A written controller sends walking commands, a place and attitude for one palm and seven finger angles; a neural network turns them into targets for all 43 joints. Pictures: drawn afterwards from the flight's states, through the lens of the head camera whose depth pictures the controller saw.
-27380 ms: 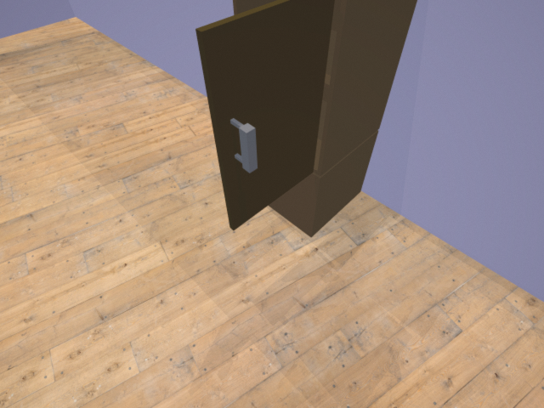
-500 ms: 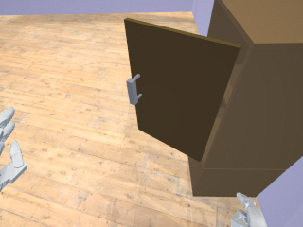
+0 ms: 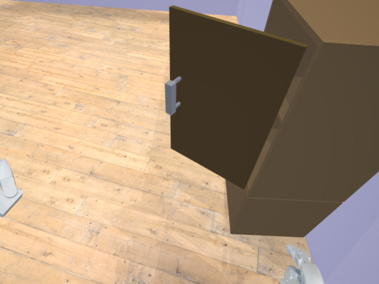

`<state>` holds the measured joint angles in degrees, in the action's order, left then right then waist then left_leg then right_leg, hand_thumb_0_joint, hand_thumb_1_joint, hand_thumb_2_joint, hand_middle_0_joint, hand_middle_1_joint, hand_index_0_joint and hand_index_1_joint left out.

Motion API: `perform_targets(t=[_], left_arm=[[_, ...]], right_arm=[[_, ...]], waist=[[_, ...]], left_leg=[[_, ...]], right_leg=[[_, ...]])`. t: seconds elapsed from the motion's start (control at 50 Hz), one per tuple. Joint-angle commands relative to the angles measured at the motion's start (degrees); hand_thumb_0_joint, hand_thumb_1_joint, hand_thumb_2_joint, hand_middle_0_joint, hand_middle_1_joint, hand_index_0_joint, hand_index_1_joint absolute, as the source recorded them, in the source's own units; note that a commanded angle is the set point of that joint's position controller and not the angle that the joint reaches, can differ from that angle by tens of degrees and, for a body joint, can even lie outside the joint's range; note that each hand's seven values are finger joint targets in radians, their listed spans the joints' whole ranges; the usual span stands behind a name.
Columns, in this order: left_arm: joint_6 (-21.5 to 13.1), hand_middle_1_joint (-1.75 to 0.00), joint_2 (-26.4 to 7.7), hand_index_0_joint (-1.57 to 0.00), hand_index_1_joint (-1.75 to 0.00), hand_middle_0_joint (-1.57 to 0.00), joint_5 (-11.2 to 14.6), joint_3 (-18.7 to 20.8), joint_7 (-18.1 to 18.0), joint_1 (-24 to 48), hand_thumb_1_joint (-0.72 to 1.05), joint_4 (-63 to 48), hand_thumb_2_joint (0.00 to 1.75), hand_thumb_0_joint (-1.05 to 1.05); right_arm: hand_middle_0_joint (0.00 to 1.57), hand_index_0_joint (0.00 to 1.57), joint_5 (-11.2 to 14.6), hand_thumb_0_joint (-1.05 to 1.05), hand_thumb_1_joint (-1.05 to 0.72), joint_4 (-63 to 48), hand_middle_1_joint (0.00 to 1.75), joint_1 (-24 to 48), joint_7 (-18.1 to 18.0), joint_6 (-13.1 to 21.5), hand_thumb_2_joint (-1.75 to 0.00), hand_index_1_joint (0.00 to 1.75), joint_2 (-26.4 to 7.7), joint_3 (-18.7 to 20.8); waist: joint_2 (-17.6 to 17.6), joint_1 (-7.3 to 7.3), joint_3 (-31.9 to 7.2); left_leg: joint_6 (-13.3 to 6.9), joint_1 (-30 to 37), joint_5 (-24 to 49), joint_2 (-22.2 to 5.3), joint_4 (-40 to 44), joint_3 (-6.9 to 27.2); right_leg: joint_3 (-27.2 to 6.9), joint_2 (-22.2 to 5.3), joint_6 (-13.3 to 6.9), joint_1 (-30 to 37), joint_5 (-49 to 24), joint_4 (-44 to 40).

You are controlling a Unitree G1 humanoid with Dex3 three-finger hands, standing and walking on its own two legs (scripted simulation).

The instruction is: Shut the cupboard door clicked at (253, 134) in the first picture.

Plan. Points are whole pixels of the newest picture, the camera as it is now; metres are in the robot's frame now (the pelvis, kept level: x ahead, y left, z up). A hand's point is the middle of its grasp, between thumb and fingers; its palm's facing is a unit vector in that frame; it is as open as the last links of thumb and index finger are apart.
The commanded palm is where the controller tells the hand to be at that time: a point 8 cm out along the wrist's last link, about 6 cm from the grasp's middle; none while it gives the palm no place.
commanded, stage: step back with the hand held close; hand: left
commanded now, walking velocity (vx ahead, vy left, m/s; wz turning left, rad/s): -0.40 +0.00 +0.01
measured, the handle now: (174, 95) +0.69 +0.10 +0.00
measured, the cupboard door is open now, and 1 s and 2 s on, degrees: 58 58 58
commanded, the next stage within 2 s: stop stepping back and stand still in 1.28 s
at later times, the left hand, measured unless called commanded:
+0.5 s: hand (5, 211) +0.17 +0.27 +0.18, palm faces +0.46 -0.75 -0.47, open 7.4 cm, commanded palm +0.10 +0.30 +0.20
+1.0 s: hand out of the picture +0.10 +0.29 +0.18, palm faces +0.48 -0.74 -0.46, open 7.4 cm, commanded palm +0.03 +0.31 +0.20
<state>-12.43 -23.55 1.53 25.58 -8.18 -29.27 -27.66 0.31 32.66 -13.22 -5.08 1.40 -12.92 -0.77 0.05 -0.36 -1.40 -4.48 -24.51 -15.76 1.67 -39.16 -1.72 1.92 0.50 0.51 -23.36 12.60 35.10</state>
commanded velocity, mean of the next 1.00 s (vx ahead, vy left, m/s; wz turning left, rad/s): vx -0.40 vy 0.00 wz -0.03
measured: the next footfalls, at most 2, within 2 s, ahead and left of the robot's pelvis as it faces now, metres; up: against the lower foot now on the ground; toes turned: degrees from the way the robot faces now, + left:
right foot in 1.18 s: -0.21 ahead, -0.15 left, +0.00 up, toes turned +2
left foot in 1.50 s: -0.07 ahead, +0.09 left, +0.00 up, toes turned -1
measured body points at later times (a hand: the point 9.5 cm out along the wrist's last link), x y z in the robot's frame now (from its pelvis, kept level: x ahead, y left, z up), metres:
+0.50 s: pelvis -0.03 +0.00 -0.01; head -0.03 +0.03 +0.44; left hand +0.14 +0.31 +0.20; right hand +0.12 -0.25 -0.08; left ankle +0.05 +0.07 -0.72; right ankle +0.04 -0.13 -0.72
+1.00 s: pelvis -0.09 +0.00 +0.01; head -0.09 +0.04 +0.46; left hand +0.06 +0.33 +0.21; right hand +0.09 -0.24 -0.06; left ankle +0.02 +0.08 -0.72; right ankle -0.06 -0.14 -0.70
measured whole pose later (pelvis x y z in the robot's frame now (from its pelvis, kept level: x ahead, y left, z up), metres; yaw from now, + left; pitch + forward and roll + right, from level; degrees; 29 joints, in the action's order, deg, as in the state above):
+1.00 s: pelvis -0.09 +0.00 +0.01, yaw +4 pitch +2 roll -5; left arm -15.1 -26.9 1.1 27.0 -8.3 -30.5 -28.3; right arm -0.2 35.7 -12.1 -5.6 3.0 -12.0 1.3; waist -0.5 1.8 -2.5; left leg -3.8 -28.7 -7.7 -1.3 -34.1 0.7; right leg -2.5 5.2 1.4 -22.8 16.5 39.7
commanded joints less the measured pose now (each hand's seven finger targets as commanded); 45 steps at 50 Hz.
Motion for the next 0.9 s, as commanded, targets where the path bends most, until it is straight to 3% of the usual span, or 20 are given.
perform_targets(t=[0.0, 0.02, 0.06, 0.1, 0.2, 0.3, 0.36, 0.42, 0.46, 0.5, 0.52, 0.56, 0.62, 0.66, 0.7, 0.74, 0.78, 0.82, 0.86, 0.88], left_arm=[[-4.63, -0.30, -12.62, -0.20, -0.30, -0.20, -0.71, 8.12, -1.67, 5.06, 0.90, -12.32, 0.90, 0.00], [-4.97, -0.30, -10.98, -0.20, -0.30, -0.20, -0.72, 6.83, -1.53, 5.28, 0.90, -12.62, 0.90, 0.00], [-5.56, -0.30, -11.67, -0.20, -0.30, -0.20, -0.86, 8.13, -1.65, 4.66, 0.90, -12.12, 0.90, 0.00], [-5.77, -0.30, -12.19, -0.20, -0.30, -0.20, -0.98, 9.04, -1.55, 3.80, 0.90, -11.34, 0.90, 0.00], [-6.36, -0.30, -12.94, -0.20, -0.30, -0.20, -1.15, 9.72, -1.73, 3.27, 0.90, -11.85, 0.90, 0.00], [-6.57, -0.30, -13.00, -0.20, -0.30, -0.20, -0.67, 9.73, -2.35, 1.09, 0.90, -11.44, 0.90, 0.00], [-6.82, -0.30, -11.94, -0.20, -0.30, -0.20, -0.66, 8.60, -2.45, 1.47, 0.90, -12.26, 0.90, 0.00], [-7.19, -0.30, -11.53, -0.20, -0.30, -0.20, -1.10, 9.16, -2.27, 2.04, 0.90, -13.03, 0.90, 0.00], [-7.22, -0.30, -11.81, -0.20, -0.30, -0.20, -1.31, 9.64, -1.74, 3.08, 0.90, -13.44, 0.90, 0.00], [-6.98, -0.30, -12.44, -0.20, -0.30, -0.20, -1.36, 10.46, -1.16, 3.07, 0.90, -12.06, 0.90, 0.00], [-7.07, -0.30, -10.29, -0.20, -0.30, -0.20, -0.98, 8.42, -0.70, 3.60, 0.90, -12.42, 0.90, 0.00], [-7.56, -0.30, -9.92, -0.20, -0.30, -0.20, -0.12, 7.66, -0.42, 3.20, 0.90, -13.61, 0.90, 0.00], [-7.57, -0.30, -9.96, -0.20, -0.30, -0.20, 0.32, 6.46, -0.46, 3.64, 0.90, -15.60, 0.90, 0.00], [-7.23, -0.30, -11.36, -0.20, -0.30, -0.20, 0.37, 7.41, -0.51, 3.13, 0.90, -15.43, 0.90, 0.00], [-6.74, -0.30, -12.90, -0.20, -0.30, -0.20, 0.03, 8.69, -0.91, 2.18, 0.90, -14.63, 0.90, 0.00], [-6.06, -0.30, -13.25, -0.20, -0.30, -0.20, 0.33, 7.48, -1.62, 1.85, 0.90, -14.08, 0.90, 0.00], [-5.42, -0.30, -13.71, -0.20, -0.30, -0.20, 0.24, 7.26, -2.46, 0.74, 0.90, -12.68, 0.90, 0.00], [-5.19, -0.30, -13.78, -0.20, -0.30, -0.20, 0.27, 7.57, -2.86, -0.41, 0.90, -12.01, 0.90, 0.00], [-5.33, -0.30, -13.23, -0.20, -0.30, -0.20, 0.25, 7.07, -2.76, 0.84, 0.90, -12.50, 0.90, 0.00], [-5.80, -0.30, -13.55, -0.20, -0.30, -0.20, 0.26, 7.69, -2.60, 0.94, 0.90, -12.04, 0.90, 0.00]], right_arm=[[0.20, 0.20, -0.26, 0.00, -0.90, -8.64, 0.30, 5.76, -0.21, 4.00, -0.90, 0.30, -9.37, 3.86], [0.20, 0.20, -0.19, 0.00, -0.90, -8.68, 0.30, 5.79, -0.09, 4.11, -0.90, 0.30, -8.91, 3.67], [0.20, 0.20, -0.43, 0.00, -0.90, -8.45, 0.30, 5.85, -0.05, 4.44, -0.90, 0.30, -9.00, 3.83], [0.20, 0.20, -0.51, 0.00, -0.90, -8.10, 0.30, 5.41, 0.11, 4.60, -0.90, 0.30, -9.03, 4.09], [0.20, 0.20, -0.39, 0.00, -0.90, -8.21, 0.30, 5.08, 0.56, 4.70, -0.90, 0.30, -8.72, 4.36], [0.20, 0.20, -0.46, 0.00, -0.90, -7.56, 0.30, 4.63, 0.56, 4.49, -0.90, 0.30, -8.14, 4.22], [0.20, 0.20, -0.22, 0.00, -0.90, -7.69, 0.30, 4.69, 0.30, 4.61, -0.90, 0.30, -8.21, 4.02], [0.20, 0.20, -0.44, 0.00, -0.90, -7.43, 0.30, 5.52, -0.40, 5.44, -0.90, 0.30, -8.74, 4.25], [0.20, 0.20, -0.46, 0.00, -0.90, -7.60, 0.30, 5.85, -0.49, 5.99, -0.90, 0.30, -9.12, 4.88], [0.20, 0.20, -0.93, 0.00, -0.90, -7.34, 0.30, 5.78, -0.47, 6.34, -0.90, 0.30, -9.02, 5.12], [0.20, 0.20, -1.11, 0.00, -0.90, -6.98, 0.30, 5.64, -0.35, 6.47, -0.90, 0.30, -8.51, 4.87], [0.20, 0.20, -0.99, 0.00, -0.90, -6.06, 0.30, 5.23, 0.10, 7.24, -0.90, 0.30, -8.02, 4.93], [0.20, 0.20, -0.78, 0.00, -0.90, -5.26, 0.30, 6.01, 0.29, 7.66, -0.90, 0.30, -7.31, 4.70], [0.20, 0.20, -0.44, 0.00, -0.90, -5.78, 0.30, 6.50, 0.30, 7.21, -0.90, 0.30, -7.18, 4.85], [0.20, 0.20, -0.61, 0.00, -0.90, -5.83, 0.30, 5.72, 0.59, 6.21, -0.90, 0.30, -6.73, 4.91], [0.20, 0.20, -0.92, 0.00, -0.90, -5.77, 0.30, 5.65, 0.95, 5.09, -0.90, 0.30, -5.13, 4.22], [0.20, 0.20, -0.70, 0.00, -0.90, -5.10, 0.30, 5.62, 1.03, 3.68, -0.90, 0.30, -4.50, 4.16], [0.20, 0.20, -0.76, 0.00, -0.90, -4.98, 0.30, 5.37, 0.61, 2.89, -0.90, 0.30, -4.62, 4.04], [0.20, 0.20, -0.29, 0.00, -0.90, -5.87, 0.30, 6.44, -0.23, 2.93, -0.90, 0.30, -6.49, 4.20], [0.20, 0.20, 0.32, 0.00, -0.90, -6.43, 0.30, 7.06, -0.63, 3.54, -0.90, 0.30, -7.06, 4.43]], waist=[[-4.96, 0.65, -2.56], [-5.64, 0.81, -2.59], [-6.83, 0.57, -2.89], [-5.57, 0.52, -3.72], [-2.29, 0.78, -3.55], [-0.90, 1.08, -4.30], [-3.06, 1.33, -4.61], [-9.08, 0.88, -5.40], [-11.53, 0.65, -4.76], [-8.47, 0.51, -3.36], [-7.38, 0.67, -2.80], [-6.68, 0.87, -5.73], [-7.93, 0.91, -10.89], [-4.88, 0.95, -11.00], [-1.11, 1.41, -8.02], [4.40, 1.66, -5.70], [7.46, 2.13, -6.67], [4.74, 2.54, -6.01], [-2.40, 2.26, -4.21], [-5.91, 1.86, -4.97]], left_leg=[[-1.83, -23.49, -22.14, -9.45, 18.34, 11.96], [-1.94, -24.50, -22.96, -9.87, 19.05, 12.31], [-2.54, -27.19, -23.34, -11.15, 20.18, 13.16], [-2.21, -27.60, -22.15, -10.70, 18.82, 12.89], [-1.00, -25.69, -23.38, -8.15, 13.57, 11.05], [-0.10, -20.33, -19.47, -7.21, 12.22, 10.45], [-0.89, -21.05, -20.89, -8.21, 15.31, 11.40], [-3.10, -28.84, -24.82, -13.47, 23.57, 15.84], [-4.25, -31.81, -28.24, -16.49, 25.89, 18.02], [-4.29, -30.26, -24.92, -16.59, 24.89, 18.64], [-3.89, -28.21, -22.09, -16.08, 23.82, 17.56], [-2.51, -18.77, -10.15, -13.93, 19.30, 15.20], [-0.60, -10.59, -1.59, -11.68, 15.67, 11.35], [-0.01, -11.40, -9.89, -9.90, 13.11, 9.29], [2.02, -11.10, -16.59, -6.32, 7.35, 6.77], [4.60, -2.65, -9.16, -2.95, -0.10, 4.17], [5.15, 3.99, -4.58, -1.74, -5.28, 3.01], [4.45, 4.88, -1.74, -3.33, 1.72, 4.76], [2.37, 0.92, -0.50, -6.62, 12.58, 7.96], [0.76, -4.07, -8.16, -9.97, 17.98, 10.39]], right_leg=[[-8.72, -2.05, -1.05, 22.27, -1.24, 1.86], [-7.97, -1.64, -0.98, 22.62, -0.71, 3.24], [-7.31, -0.62, -0.59, 25.00, -2.99, 5.85], [-8.23, -1.21, -0.91, 25.85, -4.73, 5.71], [-13.72, -4.72, -2.61, 21.02, 0.68, -0.03], [-14.23, -6.16, -3.27, 16.00, 3.55, -4.17], [-11.19, -3.80, -2.11, 17.22, 3.43, -2.30], [-5.87, 1.17, -0.31, 26.50, -3.18, 8.71], [-5.20, 3.78, 0.49, 29.12, -3.51, 12.99], [-5.73, 4.50, 0.35, 27.55, -3.88, 12.64], [-5.96, 4.39, 0.23, 25.81, -3.55, 11.31], [-7.73, 2.86, -0.60, 21.52, -9.03, 5.70], [-10.36, 0.43, -1.23, 18.92, -13.21, 3.44], [-13.92, -1.43, -1.77, 17.09, -8.32, 0.15], [-21.34, -7.13, -4.46, 10.33, 1.41, -8.41], [-25.23, -13.42, -7.64, -1.20, 6.44, -16.55], [-23.16, -15.75, -8.59, -5.57, 2.79, -18.92], [-17.37, -12.42, -6.62, -4.54, -1.17, -15.91], [-10.53, -3.56, -2.30, -0.68, 2.07, -11.56], [-7.58, -0.20, -0.74, 5.41, 3.62, -7.52]])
